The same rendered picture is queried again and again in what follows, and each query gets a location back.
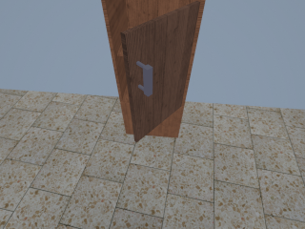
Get handle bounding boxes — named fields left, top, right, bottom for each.
left=136, top=61, right=153, bottom=97

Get cupboard door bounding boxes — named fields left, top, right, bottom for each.
left=120, top=1, right=200, bottom=143

